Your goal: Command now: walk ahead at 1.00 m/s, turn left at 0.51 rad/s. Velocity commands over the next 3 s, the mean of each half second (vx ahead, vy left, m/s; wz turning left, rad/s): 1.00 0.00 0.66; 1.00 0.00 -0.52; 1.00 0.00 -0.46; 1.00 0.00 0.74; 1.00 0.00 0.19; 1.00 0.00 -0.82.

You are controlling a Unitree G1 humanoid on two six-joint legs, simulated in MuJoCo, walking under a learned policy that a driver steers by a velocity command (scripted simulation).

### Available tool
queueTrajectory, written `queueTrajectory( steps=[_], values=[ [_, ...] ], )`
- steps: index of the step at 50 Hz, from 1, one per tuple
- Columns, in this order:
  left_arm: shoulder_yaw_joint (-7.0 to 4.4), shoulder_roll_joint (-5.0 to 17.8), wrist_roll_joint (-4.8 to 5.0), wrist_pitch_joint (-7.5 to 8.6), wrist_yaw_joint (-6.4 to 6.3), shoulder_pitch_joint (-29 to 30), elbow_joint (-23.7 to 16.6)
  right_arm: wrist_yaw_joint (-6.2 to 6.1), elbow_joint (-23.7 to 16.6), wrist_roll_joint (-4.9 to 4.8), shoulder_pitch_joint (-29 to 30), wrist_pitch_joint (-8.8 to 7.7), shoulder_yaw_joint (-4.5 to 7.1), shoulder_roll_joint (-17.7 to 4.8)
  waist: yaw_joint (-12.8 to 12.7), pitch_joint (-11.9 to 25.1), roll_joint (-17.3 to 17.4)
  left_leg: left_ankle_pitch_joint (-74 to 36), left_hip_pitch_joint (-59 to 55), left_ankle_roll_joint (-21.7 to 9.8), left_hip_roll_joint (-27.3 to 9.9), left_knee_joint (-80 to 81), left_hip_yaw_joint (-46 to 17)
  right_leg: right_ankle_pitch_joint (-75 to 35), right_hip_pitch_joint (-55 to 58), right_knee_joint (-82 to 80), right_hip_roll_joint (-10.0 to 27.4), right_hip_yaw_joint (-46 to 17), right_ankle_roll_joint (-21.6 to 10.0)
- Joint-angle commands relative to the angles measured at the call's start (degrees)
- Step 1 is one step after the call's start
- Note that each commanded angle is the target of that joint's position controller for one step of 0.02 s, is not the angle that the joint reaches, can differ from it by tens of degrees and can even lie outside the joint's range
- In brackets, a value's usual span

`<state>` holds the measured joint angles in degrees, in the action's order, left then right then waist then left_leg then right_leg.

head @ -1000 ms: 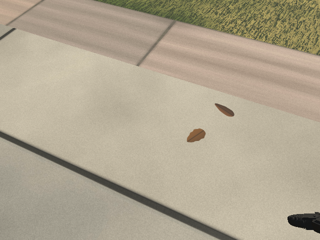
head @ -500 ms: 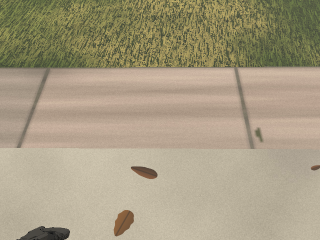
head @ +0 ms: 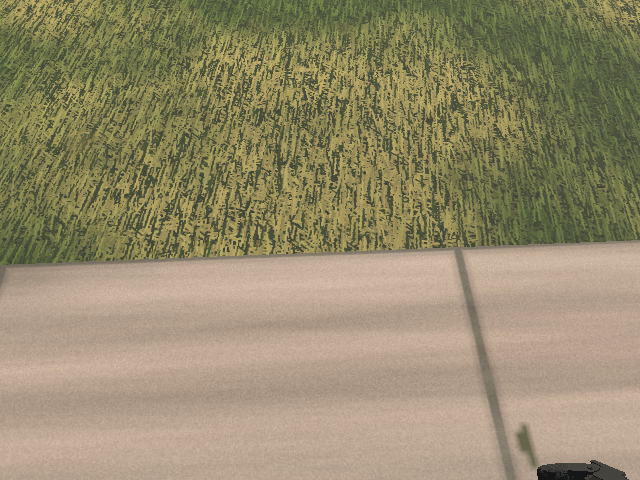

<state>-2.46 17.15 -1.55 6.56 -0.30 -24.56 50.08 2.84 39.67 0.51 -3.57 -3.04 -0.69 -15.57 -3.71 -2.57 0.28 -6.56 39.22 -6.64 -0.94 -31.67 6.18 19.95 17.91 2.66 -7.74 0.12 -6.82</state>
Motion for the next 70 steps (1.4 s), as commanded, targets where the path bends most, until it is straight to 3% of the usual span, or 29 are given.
queueTrajectory(
  steps=[1,3,4,5,7,9,13,19,23,24,25,26,29,35,38,42,43,44,45,48,52,58,62,63,64,65,66,68,70],
  values=[
    [-2.67,11.5,-2.35,-1.30,-2.29,2.2,-2.8,-0.54,1.9,-0.01,-14.4,-0.09,3.72,-9.7,10.8,9.2,-7.8,9.0,-23.7,-2.7,8.5,-3.2,3.4,-90.3,-5.9,28.4,17.0,5.4,4.9],
    [-2.42,10.4,-2.36,-1.88,-2.36,10.7,-5.6,-1.79,8.3,0.18,-36.3,0.79,6.47,-14.0,21.7,13.5,-1.0,19.8,-47.0,-8.1,2.3,-2.8,-7.3,-57.0,-27.4,72.2,10.6,7.1,4.6],
    [-0.36,1.7,0.46,-0.45,-0.39,5.1,-9.9,-1.88,7.7,1.27,-28.7,1.44,7.58,-18.4,9.2,15.1,22.7,25.1,-64.4,-20.8,-12.5,5.0,-44.7,7.5,-61.3,94.6,-1.2,1.4,9.5],
    [0.84,4.3,-0.56,0.80,-0.56,7.9,-11.3,-1.42,5.0,0.43,-23.9,1.36,7.64,-15.3,11.2,17.3,8.2,30.2,-63.2,-21.4,-14.4,14.2,-55.1,3.8,-66.8,93.5,2.7,-7.5,7.0],
    [1.44,5.5,-1.03,1.90,0.20,13.1,-12.5,-1.85,6.3,0.25,-21.8,1.08,6.34,-9.2,6.7,5.3,-6.3,28.9,-43.7,-15.7,-11.3,18.6,-44.1,-3.2,-62.3,80.0,8.9,-7.5,5.6],
    [2.29,4.2,-3.16,-0.38,0.66,13.8,-13.9,-2.59,6.9,0.09,-20.3,0.03,5.47,-8.1,2.3,-0.1,-6.0,23.3,-30.0,-13.0,-5.5,20.2,-36.1,-1.6,-57.4,73.5,11.3,-6.2,7.1],
    [3.78,3.1,-2.41,-2.51,1.61,23.0,-19.0,-2.23,6.0,-0.37,-20.2,-1.66,6.18,-10.6,3.2,-5.3,-1.4,15.3,-15.0,-12.1,0.2,25.6,-28.9,-9.0,-51.8,52.4,13.0,-0.5,9.9],
    [4.21,2.4,-0.42,-1.74,1.53,32.0,-22.3,-2.08,7.2,-1.22,-25.6,-1.37,7.59,-11.9,10.1,-0.7,2.9,-9.7,-29.1,-5.8,0.6,19.1,-28.4,-26.4,-44.6,30.2,8.5,0.4,8.5],
    [1.09,8.1,-0.38,-0.82,-0.30,13.0,-16.1,-2.89,8.6,0.53,-24.3,-2.19,7.85,-15.1,0.8,11.5,4.3,-35.6,-41.1,-1.8,-1.9,-3.9,-23.2,-17.3,-25.5,25.1,5.1,3.0,3.3],
    [-0.39,10.7,-0.57,-0.90,-1.40,0.2,-12.7,-3.07,7.8,1.40,-20.4,-2.48,7.53,-13.7,-6.0,16.0,4.7,-28.7,-32.8,-1.2,-0.4,-19.0,-20.9,-10.6,-12.6,28.9,9.7,-0.5,1.4],
    [-2.24,16.0,-2.86,-0.72,-1.70,-6.1,-11.6,-3.07,5.5,-0.53,-27.0,-2.76,5.41,-4.4,-2.4,25.9,-11.3,6.0,-15.5,1.4,5.7,-44.3,-15.6,2.6,5.4,28.9,27.0,-28.5,-6.7],
    [-3.10,15.8,-1.23,-1.52,-0.44,-5.4,-9.9,-2.44,5.5,-0.82,-28.0,-2.86,4.19,-4.5,-2.4,28.8,-18.9,32.5,-2.0,2.3,10.5,-53.6,-14.5,11.7,9.5,16.9,30.7,-53.4,-12.5],
    [-1.74,6.0,0.15,-1.57,0.82,1.7,-8.0,-2.06,0.6,2.59,-7.6,-3.10,3.69,-7.0,-1.1,5.8,0.1,24.4,4.9,1.9,0.9,-44.6,-12.6,-0.5,-12.3,14.0,21.1,-33.1,-8.9],
    [-2.33,6.9,0.77,-0.83,-0.14,3.0,-5.2,0.18,-8.2,3.18,1.6,-1.79,0.57,-4.0,5.8,-2.4,-4.2,21.0,-5.7,7.3,-3.3,-16.5,-9.3,-8.7,-37.1,4.7,14.2,-22.6,-8.2],
    [-3.98,10.9,1.67,-0.57,1.19,3.3,-5.9,0.70,-7.5,1.31,2.1,-1.73,0.44,-4.7,5.3,-0.9,-4.6,6.6,-27.3,7.8,0.4,-6.6,-5.5,-15.3,-46.4,1.0,13.2,-20.0,-5.8],
    [-4.52,12.3,2.04,-1.06,1.62,-1.3,-4.2,-2.16,-4.0,2.32,-7.8,-1.99,3.00,-9.3,9.4,7.5,0.3,14.2,-39.8,6.0,2.4,0.6,-5.0,-36.7,-35.0,26.9,10.1,-16.1,-1.2],
    [-4.20,11.0,2.13,-0.79,1.74,-0.5,-4.6,-3.36,-2.7,3.16,-16.8,-2.35,4.20,-11.8,14.0,13.1,1.2,20.6,-51.7,4.7,-3.6,-0.1,-10.1,-31.7,-42.3,42.8,7.3,-14.1,0.2],
    [-2.21,2.5,2.64,-0.47,1.25,-1.4,-6.6,-4.49,-2.2,4.84,-25.5,-2.43,5.56,-16.4,14.9,20.8,11.9,43.7,-63.2,1.9,-21.2,5.5,-31.8,1.3,-53.6,63.5,3.1,-9.6,0.9],
    [-1.58,2.7,3.47,-1.12,0.92,-3.9,-9.3,-4.39,-2.4,3.78,-22.8,-1.67,6.25,-18.3,10.8,23.9,19.7,54.4,-60.9,-1.9,-28.1,17.0,-56.6,6.4,-61.7,74.7,3.5,-6.2,0.5],
    [-1.73,3.9,0.58,-3.49,1.78,6.6,-8.2,-3.69,-1.6,2.87,-14.4,-1.89,4.14,-6.7,8.2,3.9,3.3,32.9,-42.8,-1.1,-19.7,16.8,-31.0,-3.1,-65.1,73.8,11.4,-4.2,1.1],
    [-0.96,0.6,-0.21,-6.35,3.73,13.4,-12.2,-2.94,3.4,0.67,-16.6,-3.83,3.51,-3.6,4.5,-1.6,5.4,9.8,-37.2,1.3,-16.1,20.4,-13.0,-4.6,-67.1,70.2,14.4,-3.2,2.0],
    [0.71,0.9,-0.11,-6.16,6.28,24.7,-17.7,-3.32,5.7,0.63,-14.4,-4.65,4.11,-6.5,2.4,-4.9,1.6,-10.8,-31.8,4.3,-9.7,26.0,8.3,-21.7,-53.3,44.6,10.5,7.6,-0.8],
    [-0.89,5.3,-0.47,-5.67,5.10,9.9,-13.2,-4.44,5.4,0.91,-16.8,-2.55,5.78,-14.3,-6.5,5.8,5.2,-52.1,-37.0,4.2,-13.4,0.4,8.4,-14.9,-29.7,40.6,2.3,9.5,-4.9],
    [-2.21,7.3,-0.99,-5.65,4.02,-2.9,-8.9,-4.58,4.8,1.27,-15.0,-2.01,5.57,-14.4,-12.1,11.2,4.9,-48.5,-31.6,3.2,-13.9,-13.9,6.9,-14.3,-14.6,37.3,2.2,5.0,-7.0],
    [-3.75,10.2,-0.99,-5.94,2.49,-6.4,-6.2,-4.05,5.7,1.64,-15.8,-1.55,5.31,-12.3,-12.1,11.5,-0.7,-10.7,-21.1,3.6,-7.0,-35.8,7.0,-10.3,-4.4,33.0,5.3,-1.3,-8.0],
    [-4.60,17.1,-2.28,-6.11,1.58,1.5,-9.1,-3.30,2.1,0.85,-25.7,-1.52,2.90,-3.2,0.6,16.4,-16.6,38.5,-2.4,5.0,-1.0,-59.7,2.4,-13.8,6.9,32.2,22.8,-27.1,-11.0],
    [-5.02,16.4,-0.74,-6.49,1.10,-0.4,-11.5,-3.62,-0.4,-0.19,-20.8,-2.27,3.27,-8.3,-4.7,27.0,-9.3,32.6,3.1,4.0,0.5,-64.4,-9.1,-1.0,9.4,20.6,27.1,-41.1,-14.0],
    [-3.70,11.3,-0.99,-5.07,0.00,3.9,-8.9,-3.41,0.3,-0.70,-15.0,-2.41,3.02,-8.4,-0.8,6.7,1.1,24.5,5.4,3.8,-3.6,-57.0,-9.3,2.4,-11.9,12.7,25.7,-31.2,-10.5],
    [-2.31,7.4,-0.92,-2.59,0.03,7.2,-8.1,-2.40,3.1,0.45,-18.3,-0.22,2.59,-6.0,4.4,1.4,3.7,22.5,-3.8,4.0,-6.4,-49.7,-11.7,-2.1,-28.2,9.1,23.0,-20.8,-7.4]
  ],
)
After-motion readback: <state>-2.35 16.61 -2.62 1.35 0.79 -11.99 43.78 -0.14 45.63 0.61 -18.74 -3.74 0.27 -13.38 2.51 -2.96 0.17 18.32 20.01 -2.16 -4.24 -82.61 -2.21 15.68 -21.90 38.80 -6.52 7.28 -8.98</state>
